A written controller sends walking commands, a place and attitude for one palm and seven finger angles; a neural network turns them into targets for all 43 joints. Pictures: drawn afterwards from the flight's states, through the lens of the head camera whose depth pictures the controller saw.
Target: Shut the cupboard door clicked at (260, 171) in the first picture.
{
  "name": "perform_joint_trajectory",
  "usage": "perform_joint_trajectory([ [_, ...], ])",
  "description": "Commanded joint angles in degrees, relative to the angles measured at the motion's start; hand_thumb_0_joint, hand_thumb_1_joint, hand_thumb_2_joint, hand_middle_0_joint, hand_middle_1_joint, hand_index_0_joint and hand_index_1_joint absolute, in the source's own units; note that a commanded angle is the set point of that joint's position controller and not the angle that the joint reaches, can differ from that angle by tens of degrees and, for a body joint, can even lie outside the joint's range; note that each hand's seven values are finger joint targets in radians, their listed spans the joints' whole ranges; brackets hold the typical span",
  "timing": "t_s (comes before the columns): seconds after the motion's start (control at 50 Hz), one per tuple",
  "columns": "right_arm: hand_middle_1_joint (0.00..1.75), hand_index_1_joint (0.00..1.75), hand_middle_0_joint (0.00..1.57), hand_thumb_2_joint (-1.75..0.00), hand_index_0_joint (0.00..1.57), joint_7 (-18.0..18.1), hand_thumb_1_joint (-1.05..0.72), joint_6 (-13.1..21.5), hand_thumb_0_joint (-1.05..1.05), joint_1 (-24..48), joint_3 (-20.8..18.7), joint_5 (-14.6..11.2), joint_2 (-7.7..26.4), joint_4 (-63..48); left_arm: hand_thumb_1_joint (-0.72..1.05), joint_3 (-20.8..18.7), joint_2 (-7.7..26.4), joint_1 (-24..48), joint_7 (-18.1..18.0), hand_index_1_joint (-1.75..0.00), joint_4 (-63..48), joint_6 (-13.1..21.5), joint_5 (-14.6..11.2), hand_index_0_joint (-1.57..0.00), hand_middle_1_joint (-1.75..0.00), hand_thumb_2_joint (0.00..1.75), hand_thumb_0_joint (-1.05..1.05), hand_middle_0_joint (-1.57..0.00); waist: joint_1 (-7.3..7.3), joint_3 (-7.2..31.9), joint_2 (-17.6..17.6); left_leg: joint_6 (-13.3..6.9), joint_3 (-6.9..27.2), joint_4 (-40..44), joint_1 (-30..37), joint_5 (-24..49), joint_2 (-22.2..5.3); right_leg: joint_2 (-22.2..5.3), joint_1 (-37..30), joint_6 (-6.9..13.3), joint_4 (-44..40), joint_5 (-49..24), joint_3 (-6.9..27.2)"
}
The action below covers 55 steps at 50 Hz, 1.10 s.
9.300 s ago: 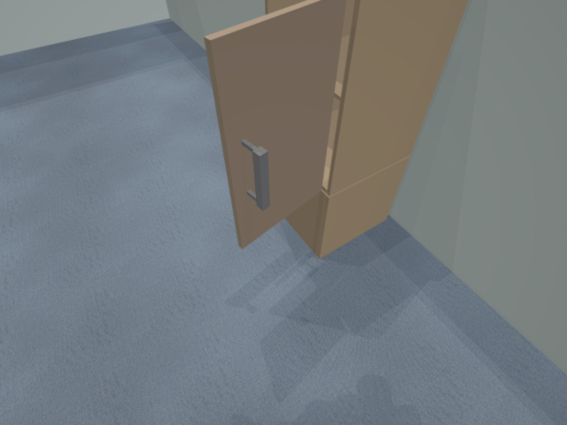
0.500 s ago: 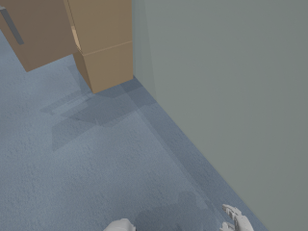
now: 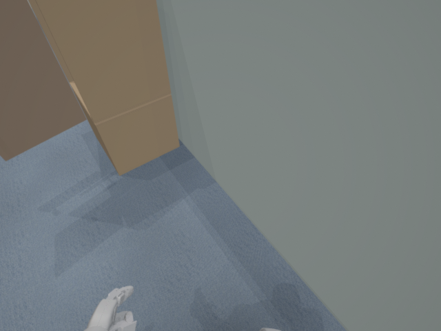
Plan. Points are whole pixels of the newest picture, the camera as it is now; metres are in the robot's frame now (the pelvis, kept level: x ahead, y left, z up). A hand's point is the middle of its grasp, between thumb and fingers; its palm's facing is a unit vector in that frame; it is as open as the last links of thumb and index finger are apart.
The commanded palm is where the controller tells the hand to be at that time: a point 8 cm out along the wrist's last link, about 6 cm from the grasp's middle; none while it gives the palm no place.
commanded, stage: walk to a spot facing it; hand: left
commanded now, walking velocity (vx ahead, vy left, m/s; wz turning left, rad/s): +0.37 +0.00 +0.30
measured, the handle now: out of the picture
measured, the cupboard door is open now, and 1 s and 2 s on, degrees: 100 100 100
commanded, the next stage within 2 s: turn to face it in 0.56 s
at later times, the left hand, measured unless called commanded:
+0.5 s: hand out of the picture +0.12 +0.22 -0.18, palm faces +0.21 -0.97 -0.14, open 7.4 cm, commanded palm none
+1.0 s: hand (132, 192) +0.48 +0.24 -0.14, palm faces +0.24 -0.95 -0.20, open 7.4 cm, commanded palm none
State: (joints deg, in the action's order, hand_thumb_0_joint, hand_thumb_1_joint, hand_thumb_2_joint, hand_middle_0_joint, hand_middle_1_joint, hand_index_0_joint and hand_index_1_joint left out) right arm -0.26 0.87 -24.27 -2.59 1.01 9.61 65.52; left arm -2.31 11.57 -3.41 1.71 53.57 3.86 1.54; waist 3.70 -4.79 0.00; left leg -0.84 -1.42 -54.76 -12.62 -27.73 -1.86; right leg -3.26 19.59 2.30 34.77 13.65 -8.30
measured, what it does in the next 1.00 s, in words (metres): walks ahead, turning left: left foot, then right foot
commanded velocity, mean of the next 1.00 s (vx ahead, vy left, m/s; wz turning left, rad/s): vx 0.21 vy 0.00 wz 0.31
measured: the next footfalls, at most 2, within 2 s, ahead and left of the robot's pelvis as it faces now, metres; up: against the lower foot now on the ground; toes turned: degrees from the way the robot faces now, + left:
left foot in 0.38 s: +0.30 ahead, +0.15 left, +0.00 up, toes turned +14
right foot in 0.86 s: +0.50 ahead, -0.04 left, +0.00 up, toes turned +6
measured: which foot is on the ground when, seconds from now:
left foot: up 0.00-0.36, down 0.38-0.86, up 0.88-1.00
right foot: down 0.00-0.40, up 0.42-0.84, down 0.86-1.00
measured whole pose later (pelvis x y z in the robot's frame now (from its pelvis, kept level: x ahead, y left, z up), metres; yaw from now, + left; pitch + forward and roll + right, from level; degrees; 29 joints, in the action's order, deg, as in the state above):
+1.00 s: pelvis +0.39 +0.04 +0.01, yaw +18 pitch -1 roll +0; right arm 0.0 -2.6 -17.8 -3.0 0.7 9.3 62.1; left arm -1.4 10.1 -4.2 -0.7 52.3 1.9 1.1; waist 4.1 -6.2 0.2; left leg 2.6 -2.6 -66.2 -24.5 -28.2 -2.0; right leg -4.5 17.3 1.7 32.2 13.3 -11.3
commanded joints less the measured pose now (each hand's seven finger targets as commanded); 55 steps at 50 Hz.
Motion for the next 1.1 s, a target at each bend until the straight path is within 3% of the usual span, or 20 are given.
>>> perform_joint_trajectory([
  [0.0, 0.3, 0.3, 0.2, -0.9, 0.2, 0.03, -0.9, 1.72, 0.0, 6.37, -1.21, 0.31, 4.39, -7.04, 0.9, -1.86, 5.98, -12.0, -1.77, -0.3, 1.21, -0.04, -0.56, -0.2, -0.3, 0.9, 0.0, -0.2, -5.17, 2.8, 7.22, 0.34, 3.17, -13.97, -22.55, 9.42, -6.19, -18.7, -13.07, 5.08, -24.58, 3.45, 16.8],
  [0.1, 0.3, 0.3, 0.2, -0.9, 0.2, -1.32, -0.9, 0.05, 0.0, 6.72, -1.2, 0.71, 0.72, -7.15, 0.9, -1.71, 3.68, -13.62, -1.86, -0.3, 3.83, 1.64, -0.23, -0.2, -0.3, 0.9, 0.0, -0.2, -2.86, 0.6, 5.32, 2.13, -0.76, -0.77, -19.83, 15.5, -6.05, -15.56, -8.73, 5.18, -27.98, -2.3, 6.32],
  [0.26, 0.3, 0.3, 0.2, -0.9, 0.2, -2.72, -0.9, 1.16, 0.0, 20.11, -0.79, 0.44, 2.04, -12.55, 0.9, -1.27, 6.66, -19.32, -1.88, -0.3, 8.07, 1.44, -0.13, -0.2, -0.3, 0.9, 0.0, -0.2, -5.81, -0.93, 6.71, 0.19, -4.26, 16.26, -18.95, 15.49, -3.23, -16.76, -18.4, 4.43, -24.19, -10.14, 3.1],
  [0.32, 0.3, 0.3, 0.2, -0.9, 0.2, -2.02, -0.9, 1.87, 0.0, 12.55, -1.08, 0.89, 4.43, -10.33, 0.9, -1.59, 7.95, -18.18, -1.75, -0.3, 8.22, 0.94, -0.41, -0.2, -0.3, 0.9, 0.0, -0.2, -0.94, 2.38, 3.74, -1.62, -8.64, 24.19, -1.14, 15.67, 1.67, -13.89, -13.74, 2.12, -10.87, -21.55, -2.26],
  [0.34, 0.3, 0.3, 0.2, -0.9, 0.2, -1.39, -0.9, 2.14, 0.0, 4.36, -1.86, 1.18, 7.99, -8.19, 0.9, -1.35, 6.97, -18.21, -1.48, -0.3, 7.64, 0.75, -0.57, -0.2, -0.3, 0.9, 0.0, -0.2, 2.55, 6.99, -0.47, -3.85, -3.72, 25.93, 13.48, 13.77, -1.05, -11.48, -5.54, -0.05, 3.27, -21.37, -4.42],
  [0.36, 0.3, 0.3, 0.2, -0.9, 0.2, -0.39, -0.9, 2.41, 0.0, -4.1, -3.6, 1.69, 15.39, -6.74, 0.9, -0.82, 3.74, -20.01, -0.95, -0.3, 5.66, 0.49, -1.02, -0.2, -0.3, 0.9, 0.0, -0.2, 5.05, 14.02, -14.25, -10.13, 20.48, 31.73, 26.44, 9.79, -16.79, -3.04, 9.89, -3.71, 23.08, 1.49, -6.41],
  [0.38, 0.3, 0.3, 0.2, -0.9, 0.2, 0.68, -0.9, 1.87, 0.0, -8.18, -3.79, 0.6, 17.95, -6.43, 0.9, -0.05, 4.35, -14.03, -0.86, -0.3, 1.9, 0.62, -0.69, -0.2, -0.3, 0.9, 0.0, -0.2, 6.2, 13.54, -10.84, -14.54, 32.32, 37.47, 27.53, 14.66, -23.57, -0.41, 18.46, -3.42, 34.62, 17.83, 0.9],
  [0.4, 0.3, 0.3, 0.2, -0.9, 0.2, 1.1, -0.9, 1.95, 0.0, -3.41, -3.8, 0.4, 17.07, -6.96, 0.9, -0.61, 4.42, -11.29, -1.32, -0.3, 1.74, 0.47, -0.77, -0.2, -0.3, 0.9, 0.0, -0.2, 4.08, 11.27, -4.11, -13.71, 28.88, 38.55, 20.69, 13.87, -23.41, -2.47, 20.54, -2.62, 39.79, 15.43, 5.2],
  [0.44, 0.3, 0.3, 0.2, -0.9, 0.2, 1.33, -0.9, 2.52, 0.0, 6.09, -2.09, 0.26, 11.55, -9.93, 0.9, -0.95, 3.35, -12.95, -0.97, -0.3, 3.73, -0.6, -0.17, -0.2, -0.3, 0.9, 0.0, -0.2, -0.48, 5.02, -6.64, -10.39, 19.54, 42.02, 7.25, 10.46, -19.01, -6.19, 18.11, -3.26, 38.6, 7.24, 7.82],
  [0.5, 0.3, 0.3, 0.2, -0.9, 0.2, 1.37, -0.9, 3.47, 0.0, 8.3, -0.76, 0.05, 8.29, -9.56, 0.9, -0.84, 1.88, -16.64, -0.48, -0.3, 5.45, -2.15, 0.27, -0.2, -0.3, 0.9, 0.0, -0.2, -3.75, 4.26, -8.0, -8.27, 8.59, 43.42, 1.84, 18.27, -13.87, -5.82, 12.32, -4.03, 30.49, 2.72, 6.8],
  [0.64, 0.3, 0.3, 0.2, -0.9, 0.2, 1.4, -0.9, 3.71, 0.0, 3.73, -0.51, -0.13, 6.74, -7.4, 0.9, -0.68, 1.44, -7.78, -0.34, -0.3, 1.98, -3.18, 0.01, -0.2, -0.3, 0.9, 0.0, -0.2, -3.41, -0.09, -3.83, -8.34, 2.21, 44.7, 3.98, 32.4, -11.64, -4.43, 13.13, -4.56, 15.94, -7.08, 5.52],
  [0.72, 0.3, 0.3, 0.2, -0.9, 0.2, 1.76, -0.9, 3.27, 0.0, 2.47, -0.13, 0.17, 7.46, -5.77, 0.9, 0.09, 1.98, -4.12, -0.71, -0.3, 0.47, -2.71, -0.23, -0.2, -0.3, 0.9, 0.0, -0.2, -2.75, 1.42, -5.19, -8.01, 2.38, 37.53, 5.07, 49.02, -10.41, -1.3, 4.42, -4.23, 4.87, -6.35, 3.41],
  [0.78, 0.3, 0.3, 0.2, -0.9, 0.2, 1.89, -0.9, 2.02, 0.0, 3.23, -0.76, 0.04, 8.5, -5.71, 0.9, -0.58, 4.22, -5.55, -1.03, -0.3, -0.44, -2.34, -0.32, -0.2, -0.3, 0.9, 0.0, -0.2, -4.08, 3.09, -5.06, -5.73, 4.95, 29.38, 3.12, 47.93, -9.61, 0.8, -5.21, -4.0, -1.87, -6.35, 2.81],
  [0.8, 0.3, 0.3, 0.2, -0.9, 0.2, 1.9, -0.9, 1.84, 0.0, 4.46, -0.84, -0.25, 8.38, -6.16, 0.9, -1.34, 5.86, -9.62, -1.24, -0.3, 0.01, -1.91, -0.43, -0.2, -0.3, 0.9, 0.0, -0.2, -6.42, 4.99, -3.42, -3.7, 4.36, 23.3, -1.0, 42.58, -7.5, -1.13, -13.99, -3.76, -5.75, -15.17, 4.62],
  [0.82, 0.3, 0.3, 0.2, -0.9, 0.2, 1.59, -0.9, 1.9, 0.0, 4.18, -0.93, -0.81, 6.73, -7.04, 0.9, -2.42, 10.27, -15.5, -1.83, -0.3, 1.42, -1.2, -0.11, -0.2, -0.3, 0.9, 0.0, -0.2, -8.47, 10.53, 4.29, -0.75, 0.83, 11.89, -11.44, 29.84, -2.67, -10.67, -28.3, -0.41, -4.14, -35.37, 13.37],
  [0.84, 0.3, 0.3, 0.2, -0.9, 0.2, 1.51, -0.9, 1.48, 0.0, 1.23, -1.3, -1.16, 5.74, -7.76, 0.9, -3.27, 14.37, -20.7, -2.08, -0.3, 2.52, -1.06, -0.08, -0.2, -0.3, 0.9, 0.0, -0.2, -9.06, 15.88, 13.61, 1.94, -3.32, -4.71, -17.75, -8.3, 4.19, -25.06, -34.72, 7.23, -7.11, -50.74, 22.36],
  [0.86, 0.3, 0.3, 0.2, -0.9, 0.2, 1.71, -0.9, 0.82, 0.0, 2.34, -1.13, -1.03, 5.73, -8.22, 0.9, -2.92, 13.8, -19.63, -2.66, -0.3, 1.32, -1.29, -0.77, -0.2, -0.3, 0.9, 0.0, -0.2, -8.81, 16.12, 11.55, 2.42, 0.56, -13.75, -18.38, -10.79, 1.33, -26.86, -29.8, 9.92, -11.23, -45.37, 23.08],
  [0.9, 0.3, 0.3, 0.2, -0.9, 0.2, 1.11, -0.9, -0.66, 0.0, 6.93, -1.24, -0.53, 5.74, -8.96, 0.9, -2.39, 9.78, -12.0, -3.44, -0.3, -1.34, -1.97, -0.85, -0.2, -0.3, 0.9, 0.0, -0.2, -6.49, 9.92, 12.47, 3.21, 2.03, -18.4, -19.98, -4.56, -3.05, -23.05, -18.83, 8.09, -13.7, -33.79, 16.18],
  [0.96, 0.3, 0.3, 0.2, -0.9, 0.2, -0.04, -0.9, -2.6, 0.0, 6.66, -1.12, -0.06, 3.63, -9.11, 0.9, -1.8, 7.39, -6.93, -3.44, -0.3, -3.0, -1.88, -0.52, -0.2, -0.3, 0.9, 0.0, -0.2, -3.08, 8.29, 9.4, 4.03, -0.03, -12.59, -15.16, 2.15, -3.43, -18.99, -8.37, 4.88, -17.05, -22.3, 5.89],
  [1.08, 0.3, 0.3, 0.2, -0.9, 0.2, -1.38, -0.9, -3.24, 0.0, 11.43, -1.33, 0.06, 2.88, -12.39, 0.9, -2.76, 9.15, -7.15, -3.18, -0.3, -2.28, -2.63, 0.14, -0.2, -0.3, 0.9, 0.0, -0.2, -3.88, 5.03, 9.09, 4.15, -4.56, 4.18, -11.64, 3.9, -2.05, -18.71, -6.19, 4.11, -17.86, -9.04, 2.17],
])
